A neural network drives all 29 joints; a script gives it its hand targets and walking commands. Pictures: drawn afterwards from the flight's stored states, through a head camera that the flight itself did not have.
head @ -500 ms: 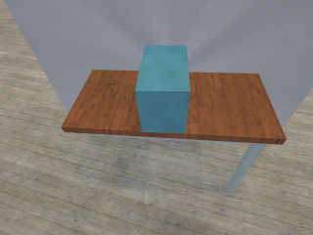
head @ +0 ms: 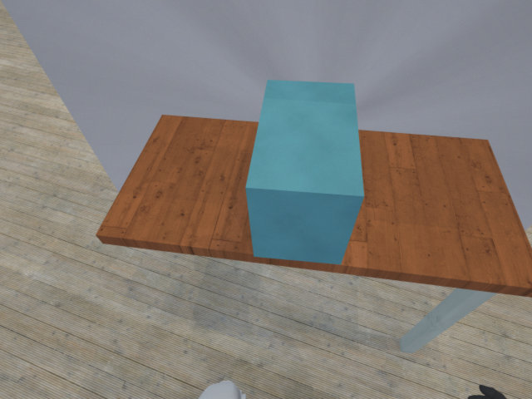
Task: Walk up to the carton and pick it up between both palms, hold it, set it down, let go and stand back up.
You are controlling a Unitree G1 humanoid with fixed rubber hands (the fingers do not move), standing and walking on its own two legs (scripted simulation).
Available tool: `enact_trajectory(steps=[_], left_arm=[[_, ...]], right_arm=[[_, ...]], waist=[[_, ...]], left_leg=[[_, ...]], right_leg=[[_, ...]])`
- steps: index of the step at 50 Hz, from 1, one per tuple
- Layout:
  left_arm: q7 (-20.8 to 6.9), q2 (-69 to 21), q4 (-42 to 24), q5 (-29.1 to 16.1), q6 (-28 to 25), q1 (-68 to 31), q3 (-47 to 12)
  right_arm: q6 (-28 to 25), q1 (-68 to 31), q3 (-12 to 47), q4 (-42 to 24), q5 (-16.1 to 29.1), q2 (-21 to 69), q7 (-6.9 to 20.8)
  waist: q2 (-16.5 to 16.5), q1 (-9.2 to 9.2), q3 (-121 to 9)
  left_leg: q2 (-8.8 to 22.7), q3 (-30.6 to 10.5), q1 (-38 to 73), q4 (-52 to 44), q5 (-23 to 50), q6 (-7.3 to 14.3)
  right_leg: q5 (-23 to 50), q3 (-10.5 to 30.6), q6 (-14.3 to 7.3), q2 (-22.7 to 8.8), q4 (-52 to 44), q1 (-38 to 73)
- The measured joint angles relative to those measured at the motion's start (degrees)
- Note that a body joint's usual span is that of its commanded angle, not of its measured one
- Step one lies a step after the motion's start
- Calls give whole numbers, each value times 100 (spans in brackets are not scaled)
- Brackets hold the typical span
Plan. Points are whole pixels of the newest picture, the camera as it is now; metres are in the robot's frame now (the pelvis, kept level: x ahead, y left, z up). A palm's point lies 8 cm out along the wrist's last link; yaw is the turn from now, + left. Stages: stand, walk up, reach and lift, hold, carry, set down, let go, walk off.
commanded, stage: walk up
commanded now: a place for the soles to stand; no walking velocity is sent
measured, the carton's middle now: (303, 170) +0.52 -0.03 +0.00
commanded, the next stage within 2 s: none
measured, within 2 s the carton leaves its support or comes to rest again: neither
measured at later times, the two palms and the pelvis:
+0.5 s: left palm (95, 360) +0.19 +0.32 -0.11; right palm out of the picture +0.15 -0.31 -0.13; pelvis +0.07 +0.02 -0.02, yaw -3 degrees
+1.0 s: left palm (86, 361) +0.19 +0.33 -0.11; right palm out of the picture +0.13 -0.27 -0.10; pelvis +0.06 +0.04 +0.00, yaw -6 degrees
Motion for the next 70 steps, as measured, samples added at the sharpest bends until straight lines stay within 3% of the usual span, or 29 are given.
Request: enact_trajectory(steps=[1, 4, 6, 11, 14, 16, 19, 21, 26, 29, 32, 34, 36, 38, 41, 43, 46, 48, 51, 53, 59, 70], left_arm=[[23, 11, 3, -50, 37, -44, -13], [124, 4, -17, -79, 141, -267, -92], [133, 40, -72, -105, 127, -392, -109], [95, 109, -196, -110, 92, -535, -76], [100, 35, -158, -77, 16, -566, -95], [123, -94, -89, -3, 2, -620, -97], [133, -179, -54, -15, 96, -748, -162], [181, -237, -63, -33, 106, -846, -189], [241, -224, -169, -28, 135, -1034, -221], [261, -91, -13, -65, 260, -1182, -209], [293, -74, 203, -81, 354, -1310, -204], [284, 17, 281, -116, 332, -1322, -165], [272, 115, 359, -155, 313, -1312, -121], [269, 148, 428, -145, 283, -1321, -113], [267, -1, 566, -49, 140, -1294, -143], [236, -78, 612, -31, 107, -1277, -214], [195, -122, 706, -45, 193, -1293, -274], [192, -167, 736, -79, 259, -1332, -285], [182, -127, 791, -98, 274, -1377, -274], [158, -125, 847, -75, 252, -1408, -251], [93, -215, 1114, -15, 244, -1449, -327], [21, -461, 1489, -29, 287, -1594, -335]], right_arm=[[-74, -17, 32, -83, 3, 31, -34], [-185, 23, 83, -280, 118, 64, -79], [-145, 68, 123, -361, 156, 131, -133], [-89, 134, 219, -480, 129, 177, -204], [22, 91, 223, -555, 146, 2, -223], [126, -57, 169, -552, 203, -120, -258], [305, -169, 152, -412, 273, -125, -321], [378, -260, 167, -251, 290, -142, -314], [306, -344, 190, -40, 280, -104, -342], [189, -428, 218, 65, 172, 102, -330], [138, -319, 258, 98, 125, 121, -266], [136, -304, 258, 141, 119, 180, -271], [98, -300, 271, 174, 139, 235, -310], [98, -319, 284, 206, 150, 220, -338], [171, -487, 250, 255, 202, 94, -338], [158, -538, 231, 258, 229, 77, -359], [45, -584, 252, 374, 218, 140, -347], [-26, -573, 294, 424, 193, 178, -313], [-45, -558, 357, 494, 199, 280, -308], [-10, -582, 389, 558, 187, 307, -304], [59, -738, 371, 775, 200, 341, -279], [21, -834, 412, 1374, 154, 293, -217]], waist=[[-104, 5, 39], [-101, -144, 120], [-175, -186, 142], [-382, -283, 80], [-202, -306, 110], [160, -355, 270], [299, -304, 283], [389, -246, 293], [450, -187, 284], [-20, -106, 431], [58, -281, 314], [-20, -288, 259], [-147, -257, 182], [-178, -223, 147], [126, -263, 187], [168, -263, 175], [-43, -180, 73], [-97, -136, 39], [-161, -130, -19], [-112, -145, -17], [-95, -239, -125], [-22, -219, -289]], left_leg=[[-64, 96, 74, -21, -70, -21], [-64, 47, 204, 0, -309, 51], [-58, 70, 351, -128, -334, 80], [-68, 244, 483, -209, -470, -4], [78, 285, 338, 368, -875, -50], [296, 75, 140, 1085, -1217, 83], [-9, -263, -142, 1911, -1836, 159], [-140, -354, -188, 2042, -1861, 192], [-219, -332, -78, 1324, -1553, 147], [-525, 21, 179, 970, -1207, 202], [-479, -143, 116, 874, -1149, 309], [-450, -129, 160, 730, -1078, 308], [-442, -56, 198, 602, -1021, 276], [-405, -18, 199, 597, -1025, 249], [-172, -123, 123, 876, -1095, 215], [-232, -215, 141, 874, -1018, 224], [-486, -111, 370, 385, -970, 183], [-545, -33, 441, 240, -802, 295], [-518, -24, 486, 178, -744, 289], [-434, -78, 511, 193, -736, 229], [-462, -95, 614, -366, -340, 159], [-453, -137, 948, -1543, 400, 133]], right_leg=[[162, 183, -32, -35, 517, -223], [-405, 565, -68, 292, 2124, -925], [-453, 618, -111, 351, 2529, -1302], [131, 419, -75, 83, 1343, -1685], [1083, 194, -75, 79, -91, -1358], [1105, 59, -63, 314, 113, -1360], [828, 90, -73, 332, 466, -1467], [786, 116, -27, 322, 499, -1461], [729, 123, 104, 210, 631, -1572], [715, 527, 164, -38, 789, -1604], [-179, 657, 81, 244, 1149, -1620], [-309, 701, 31, 342, 1303, -1533], [-167, 672, -10, 335, 1229, -1361], [130, 496, -26, 269, 527, -979], [573, 331, 40, 452, -19, -693], [511, 336, 72, 432, 2, -672], [448, 536, 137, 219, 155, -775], [506, 623, 67, 184, 210, -810], [227, 623, -28, 244, 136, -741], [783, 549, 42, 298, -124, -622], [975, 539, 83, 257, -554, -559], [1692, 509, 89, 242, -1709, -221]])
